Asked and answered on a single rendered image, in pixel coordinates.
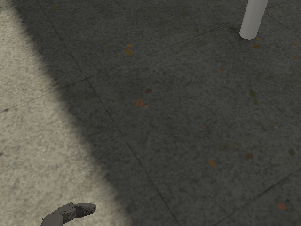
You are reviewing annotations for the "robot left hand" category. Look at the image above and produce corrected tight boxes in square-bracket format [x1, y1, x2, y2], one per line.
[40, 202, 96, 226]

